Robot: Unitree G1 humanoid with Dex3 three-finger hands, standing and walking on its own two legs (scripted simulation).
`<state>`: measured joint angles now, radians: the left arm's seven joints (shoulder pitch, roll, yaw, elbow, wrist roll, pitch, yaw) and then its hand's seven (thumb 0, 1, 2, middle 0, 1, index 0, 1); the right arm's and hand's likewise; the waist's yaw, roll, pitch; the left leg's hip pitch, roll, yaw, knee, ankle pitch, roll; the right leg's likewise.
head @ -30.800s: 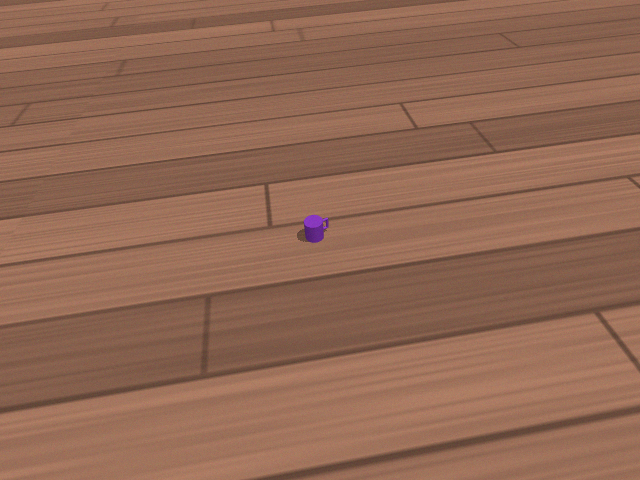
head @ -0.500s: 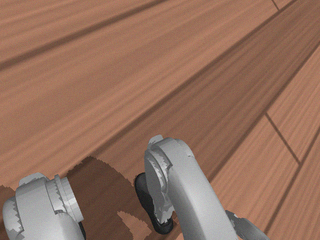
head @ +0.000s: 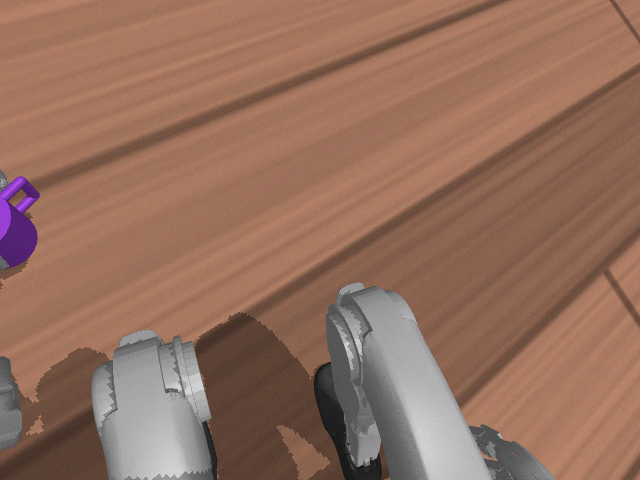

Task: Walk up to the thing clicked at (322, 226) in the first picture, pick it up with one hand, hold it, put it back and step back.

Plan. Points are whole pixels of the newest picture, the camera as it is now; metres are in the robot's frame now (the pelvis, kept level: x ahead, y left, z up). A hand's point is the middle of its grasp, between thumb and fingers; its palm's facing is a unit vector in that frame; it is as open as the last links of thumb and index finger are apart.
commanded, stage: settle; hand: left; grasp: from above
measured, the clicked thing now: out of the picture +0.47 +0.36 -0.21
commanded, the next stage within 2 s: lift in 0.28 s
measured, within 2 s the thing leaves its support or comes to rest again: neither
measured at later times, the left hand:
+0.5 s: hand out of the picture +0.45 +0.35 -0.12, palm faces -0.42 -0.10 -0.90, open 10.7 cm
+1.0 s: hand out of the picture +0.38 +0.35 +0.01, palm faces -0.43 -0.15 -0.89, open 10.6 cm
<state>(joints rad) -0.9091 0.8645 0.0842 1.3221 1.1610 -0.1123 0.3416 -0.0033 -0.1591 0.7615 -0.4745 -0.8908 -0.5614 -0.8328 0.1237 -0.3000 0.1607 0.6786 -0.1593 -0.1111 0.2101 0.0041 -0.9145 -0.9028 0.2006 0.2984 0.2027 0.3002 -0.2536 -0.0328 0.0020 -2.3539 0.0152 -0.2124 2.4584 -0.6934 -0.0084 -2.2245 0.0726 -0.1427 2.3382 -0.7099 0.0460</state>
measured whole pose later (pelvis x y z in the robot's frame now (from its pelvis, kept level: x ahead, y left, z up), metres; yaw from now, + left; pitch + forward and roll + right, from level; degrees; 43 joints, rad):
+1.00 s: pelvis -0.01 +0.00 +0.12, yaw +7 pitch +34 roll -7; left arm -0.67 0.69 0.01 0.90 1.02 -0.10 0.04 0.00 -0.18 0.77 -0.51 -0.86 -0.61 -0.79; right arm 0.19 -0.27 0.02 0.63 -0.02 0.05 0.06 0.01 -0.91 -0.90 0.20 0.30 0.20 0.30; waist -0.13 0.03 -0.16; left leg -2.03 0.02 -0.10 2.05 -0.62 0.01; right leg -1.94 0.04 -0.06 2.00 -0.65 0.04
